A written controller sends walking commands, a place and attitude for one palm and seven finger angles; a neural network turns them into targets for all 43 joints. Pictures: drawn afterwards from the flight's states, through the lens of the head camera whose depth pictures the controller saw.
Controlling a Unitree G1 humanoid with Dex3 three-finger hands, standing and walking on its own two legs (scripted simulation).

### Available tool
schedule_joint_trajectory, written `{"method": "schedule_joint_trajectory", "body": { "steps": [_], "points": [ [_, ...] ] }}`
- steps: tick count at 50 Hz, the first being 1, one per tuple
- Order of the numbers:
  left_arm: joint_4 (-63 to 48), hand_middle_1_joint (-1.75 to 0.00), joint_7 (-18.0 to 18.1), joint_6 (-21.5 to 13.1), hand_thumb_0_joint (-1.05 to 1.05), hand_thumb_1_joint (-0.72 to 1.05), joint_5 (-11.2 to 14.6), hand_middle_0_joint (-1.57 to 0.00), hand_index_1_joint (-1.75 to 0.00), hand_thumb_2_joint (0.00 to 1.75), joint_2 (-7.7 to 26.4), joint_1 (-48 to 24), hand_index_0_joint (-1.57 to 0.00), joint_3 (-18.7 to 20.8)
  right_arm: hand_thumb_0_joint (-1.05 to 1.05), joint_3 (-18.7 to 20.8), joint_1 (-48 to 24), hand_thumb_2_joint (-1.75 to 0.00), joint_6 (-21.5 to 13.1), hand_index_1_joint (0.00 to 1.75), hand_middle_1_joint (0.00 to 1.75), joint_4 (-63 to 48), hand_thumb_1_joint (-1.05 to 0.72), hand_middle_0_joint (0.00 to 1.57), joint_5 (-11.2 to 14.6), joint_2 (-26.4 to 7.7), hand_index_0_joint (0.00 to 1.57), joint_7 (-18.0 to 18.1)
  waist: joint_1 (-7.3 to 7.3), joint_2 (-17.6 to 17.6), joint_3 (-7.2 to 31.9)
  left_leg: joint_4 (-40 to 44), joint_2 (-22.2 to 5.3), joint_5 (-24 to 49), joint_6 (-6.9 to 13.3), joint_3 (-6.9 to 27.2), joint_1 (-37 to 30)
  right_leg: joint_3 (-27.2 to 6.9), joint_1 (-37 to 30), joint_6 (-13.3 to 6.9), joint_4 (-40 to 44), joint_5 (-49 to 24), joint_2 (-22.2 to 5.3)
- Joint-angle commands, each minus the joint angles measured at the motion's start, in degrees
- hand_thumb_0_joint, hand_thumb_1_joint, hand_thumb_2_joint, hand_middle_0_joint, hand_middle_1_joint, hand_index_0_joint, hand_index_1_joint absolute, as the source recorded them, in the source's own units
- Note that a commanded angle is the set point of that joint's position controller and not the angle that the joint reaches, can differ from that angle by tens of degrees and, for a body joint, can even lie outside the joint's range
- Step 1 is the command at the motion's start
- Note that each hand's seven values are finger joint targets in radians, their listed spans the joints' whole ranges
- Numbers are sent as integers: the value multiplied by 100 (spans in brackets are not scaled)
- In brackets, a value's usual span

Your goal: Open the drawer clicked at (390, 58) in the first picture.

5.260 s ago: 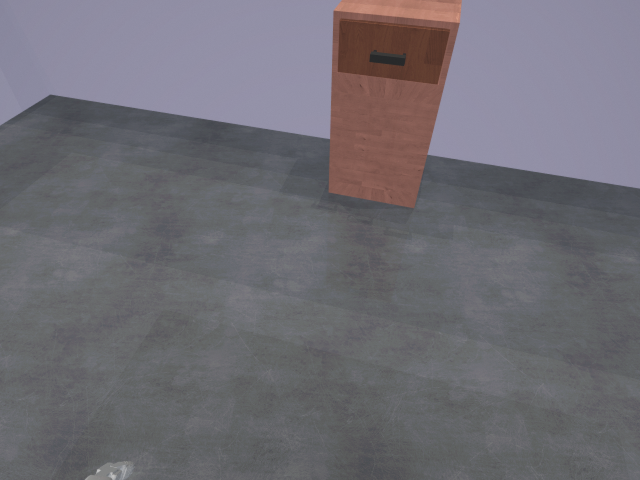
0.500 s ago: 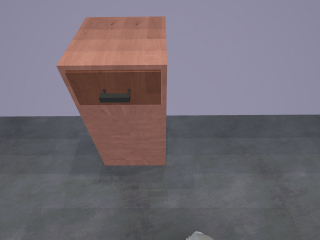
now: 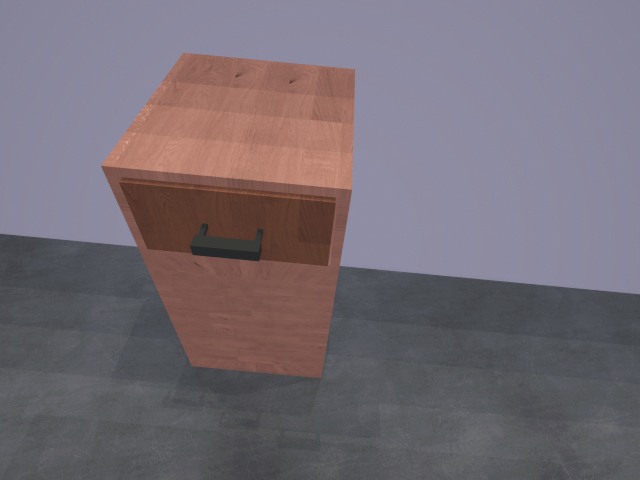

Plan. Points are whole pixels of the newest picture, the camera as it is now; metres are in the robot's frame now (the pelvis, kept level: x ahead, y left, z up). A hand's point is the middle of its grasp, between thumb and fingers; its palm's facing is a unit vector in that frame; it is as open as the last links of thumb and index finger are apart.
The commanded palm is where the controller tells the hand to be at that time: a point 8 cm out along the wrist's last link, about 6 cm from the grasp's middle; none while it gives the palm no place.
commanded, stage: come to a stop and stand still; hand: left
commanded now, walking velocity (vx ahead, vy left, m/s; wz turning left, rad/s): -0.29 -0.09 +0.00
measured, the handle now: (229, 239) +0.51 +0.21 -0.07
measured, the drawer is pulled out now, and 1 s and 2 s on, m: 0.01 0.01 0.01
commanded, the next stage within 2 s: look again from close up in 1.42 s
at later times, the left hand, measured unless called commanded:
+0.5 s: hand out of the picture +0.01 +0.14 -0.15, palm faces -0.01 -0.96 -0.28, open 7.4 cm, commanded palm none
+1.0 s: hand out of the picture -0.04 +0.17 -0.18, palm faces +0.06 -0.98 -0.18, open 7.4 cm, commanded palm none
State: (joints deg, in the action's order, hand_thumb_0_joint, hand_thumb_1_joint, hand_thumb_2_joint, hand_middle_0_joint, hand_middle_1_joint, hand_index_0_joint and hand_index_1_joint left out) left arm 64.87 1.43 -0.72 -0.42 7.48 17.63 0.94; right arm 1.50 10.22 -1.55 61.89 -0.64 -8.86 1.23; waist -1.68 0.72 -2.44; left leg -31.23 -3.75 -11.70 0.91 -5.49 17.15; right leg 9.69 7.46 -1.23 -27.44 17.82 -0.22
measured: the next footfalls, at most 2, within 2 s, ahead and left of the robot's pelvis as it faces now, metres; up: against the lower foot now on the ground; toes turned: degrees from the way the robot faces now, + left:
right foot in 0.40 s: -0.02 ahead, -0.15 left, +0.00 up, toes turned -7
left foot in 0.90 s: +0.00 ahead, +0.10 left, +0.00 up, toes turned +2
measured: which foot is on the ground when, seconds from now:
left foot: down 0.00-0.40, up 0.42-0.88, down 0.90-1.00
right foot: down 0.00-0.08, up 0.10-0.38, down 0.40-1.00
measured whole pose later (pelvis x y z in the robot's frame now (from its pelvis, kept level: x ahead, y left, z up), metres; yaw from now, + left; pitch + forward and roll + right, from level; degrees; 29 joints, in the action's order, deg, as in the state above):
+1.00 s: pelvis -0.01 -0.01 +0.00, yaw -2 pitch +0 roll +0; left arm 64.3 1.7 1.9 -0.8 10.2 17.4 1.7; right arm 0.8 9.7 0.4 60.9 -0.6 -9.1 1.0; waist -2.9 2.6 -2.1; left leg -28.6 -0.3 -18.2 0.8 -3.9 10.5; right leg 3.3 10.2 1.9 -29.6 19.2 -4.5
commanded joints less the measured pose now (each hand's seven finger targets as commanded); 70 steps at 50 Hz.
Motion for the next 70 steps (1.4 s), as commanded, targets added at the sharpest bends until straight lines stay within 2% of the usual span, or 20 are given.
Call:
{"method": "schedule_joint_trajectory", "body": {
  "steps": [1,5,8,13,16,18,20,21,22,26,31,36,40,43,45,47,49,53,56,70],
  "points": [
    [-210,-30,118,74,0,90,-25,-20,-30,90,445,448,-20,63,0,68,359,-90,76,30,30,-109,-90,20,40,-659,20,139,75,-981,-59,920,-1067,3219,391,880,-838,-503,574,160,254,-603,-519],
    [-398,-30,86,212,0,90,-40,-20,-30,90,641,416,-20,158,0,233,515,-90,170,30,30,-186,-90,20,21,-982,20,233,216,-1251,396,1091,-1645,4659,896,1248,-1464,-623,1152,163,-1354,913,-330],
    [-564,-30,80,320,0,90,-65,-20,-30,90,611,262,-20,255,0,332,363,-90,247,30,30,-338,-90,20,-24,-1105,20,273,245,-811,707,1016,-1941,4389,1241,1230,-1408,-1007,1596,173,-2875,1531,-275],
    [-770,-30,29,336,0,90,-62,-20,-30,90,453,89,-20,299,0,386,6,-90,262,30,30,-521,-90,20,-71,-1087,20,180,203,-640,981,1035,-1639,2866,1017,886,-1144,-948,1467,253,-2606,1066,-274],
    [-719,-30,21,282,0,90,-52,-20,-30,90,399,332,-20,265,0,369,-220,-90,286,30,30,-538,-90,20,-90,-1034,20,65,66,-1007,775,1266,-1398,593,730,857,-341,-724,605,184,-1177,627,-296],
    [-514,-30,33,184,0,90,-100,-20,-30,90,527,715,-20,250,0,316,-202,-90,318,30,30,-492,-90,20,-44,-776,20,-16,-109,-386,544,886,-750,-1044,258,458,400,-652,-207,208,310,-257,-291],
    [-761,-30,53,118,0,90,-158,-20,-30,90,1320,178,-20,268,0,191,-226,-90,403,30,30,-686,-90,20,12,-276,20,-109,-14,1677,-248,-567,110,-1605,-224,120,868,-2945,1092,-349,2150,2081,-1920],
    [-922,-30,61,148,0,90,-141,-20,-30,90,1454,-144,-20,283,0,242,-347,-90,430,30,30,-727,-90,20,-16,-527,20,-150,-34,1275,-497,-1125,10,-1548,-166,391,639,-3074,1792,-563,2453,2698,-2151],
    [-961,-30,86,128,0,90,-154,-20,-30,90,1411,-299,-20,322,0,259,-403,-90,473,30,30,-698,-90,20,-45,-523,20,-163,-4,1384,-739,-1438,6,-1334,-137,494,773,-3127,1981,-498,2489,2531,-2031],
    [-955,-30,32,5,0,90,-78,-20,-30,90,1184,-371,-20,280,0,254,406,-90,379,30,30,-292,-90,20,-63,-601,20,-188,160,690,-568,-1991,141,-465,-184,541,972,-2020,889,-374,1785,289,-1510],
    [-734,-30,88,-53,0,90,-74,-20,-30,90,1143,366,-20,360,0,239,309,-90,315,30,30,-417,-90,20,-58,-681,20,-106,-156,577,125,-2104,154,-723,-351,609,1467,-1954,-792,-662,1107,-2338,-1822],
    [-607,-30,132,-29,0,90,-111,-20,-30,90,1163,561,-20,370,0,178,124,-90,327,30,30,-530,-90,20,-4,-622,20,-55,-239,812,358,-1566,150,-1204,-368,552,1245,-1898,-1159,-876,737,-3832,-1931],
    [-573,-30,111,13,0,90,-138,-20,-30,90,1171,259,-20,344,0,131,240,-90,296,30,30,-463,-90,20,42,-498,20,-53,-90,1075,326,-600,256,-1075,-275,352,301,-1667,-485,-767,742,-3464,-1707],
    [-517,-30,91,47,0,90,-67,-20,-30,90,1057,-35,-20,275,0,100,696,-90,216,30,30,-223,-90,20,33,-484,20,-25,201,986,364,801,291,242,-215,188,-1045,-1308,344,-328,409,-2341,-1217],
    [-508,-30,71,85,0,90,-26,-20,-30,90,687,173,-20,198,0,143,759,-90,96,30,30,-183,-90,20,-13,-958,20,14,121,-414,591,893,-703,1842,131,1071,-1604,-853,824,55,-123,-845,-594],
    [-407,-30,68,118,0,90,-68,-20,-30,90,487,174,-20,131,0,131,386,-90,163,30,30,-271,-90,20,-25,-1082,20,35,15,-597,94,1298,-1075,1010,451,1197,-623,-615,566,185,-153,218,-407],
    [-249,-30,37,149,0,90,-63,-20,-30,90,492,85,-20,77,0,64,205,-90,127,30,30,-204,-90,20,-6,-880,20,89,21,-1081,-314,1496,-741,1239,371,1102,-583,-592,575,217,-24,-325,-475],
    [-42,-30,47,108,0,90,-45,-20,-30,90,621,286,-20,41,0,18,310,-90,86,30,30,-138,-90,20,26,-760,20,122,38,-581,14,1053,-448,2059,195,738,-1031,-779,278,207,423,-1158,-604],
    [-26,-30,61,87,0,90,-47,-20,-30,90,662,198,-20,41,0,32,415,-90,53,30,30,-88,-90,20,28,-734,20,120,106,-253,224,964,-385,2289,117,659,-1220,-757,127,224,461,-1536,-661],
    [-31,-30,94,111,0,90,-15,-20,-30,90,672,77,-20,49,0,-25,763,-90,9,30,30,137,-90,20,10,-653,20,149,90,-220,104,1105,-307,2596,59,648,-1164,-687,-164,206,493,-1623,-687]
  ]
}}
